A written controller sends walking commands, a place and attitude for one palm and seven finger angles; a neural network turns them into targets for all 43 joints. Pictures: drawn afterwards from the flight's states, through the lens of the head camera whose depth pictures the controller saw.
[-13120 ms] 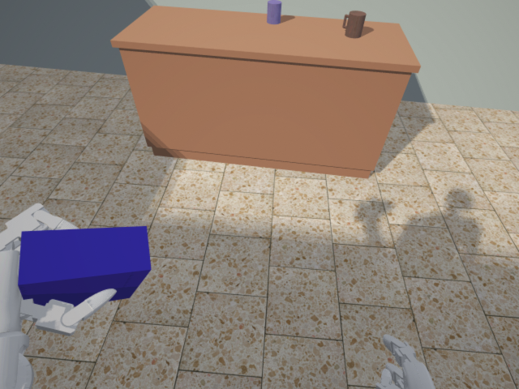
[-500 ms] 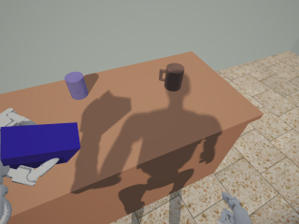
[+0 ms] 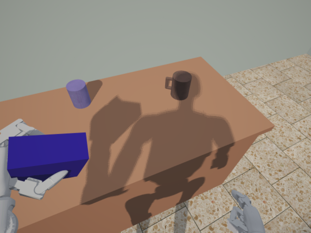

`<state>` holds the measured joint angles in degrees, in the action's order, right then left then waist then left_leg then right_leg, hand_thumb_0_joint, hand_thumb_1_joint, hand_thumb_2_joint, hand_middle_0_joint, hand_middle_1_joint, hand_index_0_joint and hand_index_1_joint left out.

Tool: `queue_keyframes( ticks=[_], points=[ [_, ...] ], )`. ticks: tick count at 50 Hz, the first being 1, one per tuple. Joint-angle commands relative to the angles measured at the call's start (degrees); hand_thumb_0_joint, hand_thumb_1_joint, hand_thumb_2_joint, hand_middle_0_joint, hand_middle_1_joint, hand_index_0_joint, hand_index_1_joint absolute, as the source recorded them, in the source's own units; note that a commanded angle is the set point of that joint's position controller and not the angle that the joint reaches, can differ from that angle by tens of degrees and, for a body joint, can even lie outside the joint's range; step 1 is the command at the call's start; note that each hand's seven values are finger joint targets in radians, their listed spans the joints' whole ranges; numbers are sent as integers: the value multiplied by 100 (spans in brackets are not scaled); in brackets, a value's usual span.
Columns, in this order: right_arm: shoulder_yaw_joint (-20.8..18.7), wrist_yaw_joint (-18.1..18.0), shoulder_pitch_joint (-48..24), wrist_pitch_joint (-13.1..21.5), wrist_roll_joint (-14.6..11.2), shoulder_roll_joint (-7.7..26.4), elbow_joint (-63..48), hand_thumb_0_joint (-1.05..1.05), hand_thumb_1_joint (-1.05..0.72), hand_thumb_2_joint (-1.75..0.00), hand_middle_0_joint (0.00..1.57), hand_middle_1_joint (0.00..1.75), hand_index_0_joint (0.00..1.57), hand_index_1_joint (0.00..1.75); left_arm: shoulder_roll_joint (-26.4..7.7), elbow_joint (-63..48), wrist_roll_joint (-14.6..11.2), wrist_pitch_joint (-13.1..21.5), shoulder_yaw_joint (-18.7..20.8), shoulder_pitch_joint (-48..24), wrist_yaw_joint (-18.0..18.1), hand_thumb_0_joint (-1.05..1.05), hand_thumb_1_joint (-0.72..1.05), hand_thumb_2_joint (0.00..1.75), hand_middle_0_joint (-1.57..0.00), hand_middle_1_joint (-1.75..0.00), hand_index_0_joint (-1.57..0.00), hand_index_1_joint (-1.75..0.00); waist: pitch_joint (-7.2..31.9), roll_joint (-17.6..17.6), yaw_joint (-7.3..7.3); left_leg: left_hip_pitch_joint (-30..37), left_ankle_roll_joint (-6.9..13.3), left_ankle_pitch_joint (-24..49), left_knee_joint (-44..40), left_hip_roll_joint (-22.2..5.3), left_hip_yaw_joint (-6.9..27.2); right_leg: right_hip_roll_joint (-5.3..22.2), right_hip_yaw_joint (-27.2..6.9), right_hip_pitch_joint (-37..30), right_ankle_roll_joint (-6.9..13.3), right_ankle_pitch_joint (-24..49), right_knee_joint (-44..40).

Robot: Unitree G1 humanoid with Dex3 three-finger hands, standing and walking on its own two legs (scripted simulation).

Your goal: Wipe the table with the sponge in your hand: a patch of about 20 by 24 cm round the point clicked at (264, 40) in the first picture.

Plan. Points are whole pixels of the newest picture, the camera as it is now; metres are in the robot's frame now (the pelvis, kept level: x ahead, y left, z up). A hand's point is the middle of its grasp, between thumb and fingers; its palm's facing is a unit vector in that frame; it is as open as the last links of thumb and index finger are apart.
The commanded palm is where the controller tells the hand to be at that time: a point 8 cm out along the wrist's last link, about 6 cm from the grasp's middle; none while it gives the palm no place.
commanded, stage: come to a stop and stand still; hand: left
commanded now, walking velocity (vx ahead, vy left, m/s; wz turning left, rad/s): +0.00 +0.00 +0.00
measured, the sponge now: (60, 159) +0.22 +0.21 +0.14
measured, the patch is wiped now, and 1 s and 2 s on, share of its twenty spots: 0.00 0.00 0.00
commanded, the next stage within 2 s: look again from close up in 0.86 s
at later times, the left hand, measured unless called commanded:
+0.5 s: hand (17, 154) +0.22 +0.29 +0.15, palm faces +0.32 -0.84 -0.44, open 9.4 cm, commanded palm +0.16 +0.32 +0.17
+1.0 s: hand (6, 153) +0.22 +0.30 +0.16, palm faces +0.35 -0.85 -0.39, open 9.3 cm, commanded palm +0.16 +0.33 +0.17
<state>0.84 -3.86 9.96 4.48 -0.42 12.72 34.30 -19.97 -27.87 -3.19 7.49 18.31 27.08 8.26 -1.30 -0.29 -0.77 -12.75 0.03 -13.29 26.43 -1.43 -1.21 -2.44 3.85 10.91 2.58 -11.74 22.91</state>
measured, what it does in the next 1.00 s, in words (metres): shifts its weight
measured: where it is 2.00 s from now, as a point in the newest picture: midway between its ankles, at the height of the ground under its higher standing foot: outside the picture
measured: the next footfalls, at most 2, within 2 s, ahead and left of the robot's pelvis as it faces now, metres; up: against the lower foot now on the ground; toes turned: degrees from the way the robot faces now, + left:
none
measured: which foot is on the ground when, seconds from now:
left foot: down 0.00-1.00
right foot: down 0.00-1.00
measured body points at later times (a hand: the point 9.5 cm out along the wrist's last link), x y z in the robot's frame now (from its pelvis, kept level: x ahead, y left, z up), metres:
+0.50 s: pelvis -0.01 +0.04 +0.00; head +0.03 +0.07 +0.44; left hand +0.20 +0.33 +0.17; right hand +0.14 -0.18 -0.08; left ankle +0.01 +0.12 -0.74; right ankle +0.01 -0.09 -0.74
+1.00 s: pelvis -0.01 +0.05 +0.00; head +0.01 +0.08 +0.45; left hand +0.19 +0.34 +0.18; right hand +0.18 -0.16 -0.07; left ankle +0.01 +0.12 -0.74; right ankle +0.01 -0.09 -0.74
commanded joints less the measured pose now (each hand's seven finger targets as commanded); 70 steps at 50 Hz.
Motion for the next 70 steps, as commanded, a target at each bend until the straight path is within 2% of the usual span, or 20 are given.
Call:
queue_keyframes(
  ticks=[1,2,3,4,5,7,9,13,14,15,19,20,27,30,34,35,39,45,59,70],
  points=[
    [-242,-39,-540,271,-22,591,-914,0,-90,-90,20,30,20,30,-1019,-1328,-64,358,737,-214,168,0,10,130,-120,-160,-120,-160,721,-246,16,-14,84,809,-427,-343,493,683,-781,-513,-130,1167,-410],
    [-244,-40,-524,255,-18,596,-911,0,-90,-90,20,30,20,30,-1021,-1331,-69,361,743,-211,170,0,10,130,-120,-160,-120,-160,794,-269,19,28,86,846,-413,-341,471,680,-781,-536,-133,1221,-415],
    [-415,-14,424,551,121,719,-872,0,-90,-90,20,30,20,30,-5386,-2301,841,894,3885,-6180,66,0,10,130,-120,-160,-120,-160,-366,674,-91,-636,161,934,455,-300,-74,762,-1058,640,-792,1429,-1033],
    [-302,38,-183,452,-93,517,-437,0,-90,-90,20,30,20,30,-3325,102,335,717,2522,-4754,-79,0,10,130,-120,-160,-120,-160,131,-614,27,49,142,917,307,-496,137,1309,-921,874,73,703,-654],
    [-432,161,-65,458,-28,602,-602,0,-90,-90,20,30,20,30,-2016,833,263,680,1601,-3228,-242,0,10,130,-120,-160,-120,-160,762,-774,-58,384,58,739,191,-246,133,959,-1253,241,49,1217,-314],
    [-447,352,-56,494,-132,651,-862,0,-90,-90,20,30,20,30,-1171,343,51,778,821,-1727,-418,0,10,130,-120,-160,-120,-160,1185,-337,-198,413,162,942,144,-132,-99,909,-1168,-403,-382,2019,-133],
    [-424,562,-237,517,-239,552,-981,0,-90,-90,20,30,20,30,-354,-95,-46,728,169,-392,-465,0,10,130,-120,-160,-120,-160,1425,-158,-248,641,248,1157,-35,-240,-78,779,-953,-526,-485,1851,20],
    [-306,422,-380,527,-120,596,-1169,0,-90,-90,20,30,20,30,-1285,-871,32,693,951,-361,-317,0,10,130,-120,-160,-120,-160,743,592,-183,110,173,268,-375,-328,186,680,-783,-189,-287,423,-332],
    [-280,375,-518,513,-130,619,-1114,0,-90,-90,20,30,20,30,-1727,-933,58,714,1433,-374,-233,0,10,130,-120,-160,-120,-160,694,421,-169,147,169,104,-437,-358,195,619,-761,-49,-207,145,-320],
    [-244,310,-416,498,-95,558,-1180,0,-90,-90,20,30,20,30,-1442,-921,20,769,1291,-460,-271,0,10,130,-120,-160,-120,-160,662,366,-104,-36,190,-14,-525,-372,297,658,-649,-144,-152,50,-280],
    [-186,181,-432,624,-80,526,-1192,0,-90,-90,20,30,20,30,-1871,-1457,42,958,1630,-1050,-226,0,10,130,-120,-160,-120,-160,679,-733,-85,-60,207,-119,-695,-468,430,552,-664,-230,-114,263,23],
    [-170,164,-318,629,-59,487,-1180,0,-90,-90,20,30,20,30,-1522,-1355,15,982,1345,-1079,-253,0,10,130,-120,-160,-120,-160,706,-744,-69,-169,220,-58,-725,-500,507,568,-546,-370,-109,366,55],
    [-223,277,-109,820,-24,570,-969,0,-90,-90,20,30,20,30,-991,-1083,101,993,779,-872,-331,0,10,130,-120,-160,-120,-160,822,-322,-47,332,105,855,-541,-517,465,574,-480,-248,-131,898,-17],
    [-185,308,-139,753,-22,555,-944,0,-90,-90,20,30,20,30,-750,-763,135,943,540,-822,-351,0,10,130,-120,-160,-120,-160,625,-453,-46,273,40,866,-711,-589,515,515,-387,-71,-160,704,1],
    [-186,293,-277,668,-37,544,-1008,0,-90,-90,20,30,20,30,-1191,-931,198,953,926,-1106,-308,0,10,130,-120,-160,-120,-160,555,-518,-55,197,-104,755,-907,-648,569,443,-359,-81,-167,499,147],
    [-172,283,-232,625,-5,523,-1051,0,-90,-90,20,30,20,30,-968,-950,161,983,727,-1120,-339,0,10,130,-120,-160,-120,-160,583,-523,-47,150,-94,752,-893,-658,621,466,-324,-108,-153,484,91],
    [-189,281,-286,618,-5,539,-1113,0,-90,-90,20,30,20,30,-1275,-1311,177,1007,986,-1070,-306,0,10,130,-120,-160,-120,-160,802,-765,-54,406,-219,1266,-805,-618,541,445,-318,-172,-119,652,161],
    [-184,279,-192,572,12,541,-1125,0,-90,-90,20,30,20,30,-967,-1137,106,969,722,-890,-326,0,10,130,-120,-160,-120,-160,834,-656,-31,447,-269,1450,-725,-609,523,491,-318,-194,-106,783,17],
    [-206,180,-338,549,-44,579,-1106,0,-90,-90,20,30,20,30,-1239,-1037,89,893,918,-750,-257,0,10,130,-120,-160,-120,-160,777,-336,-29,146,63,379,-649,-394,453,635,-676,-282,-89,890,-376],
    [-226,143,-280,556,-49,591,-1071,0,-90,-90,20,30,20,30,-1027,-829,45,856,742,-594,-248,0,10,130,-120,-160,-120,-160,691,-226,-7,89,123,92,-655,-378,487,662,-749,-123,-81,483,-532]
  ],
)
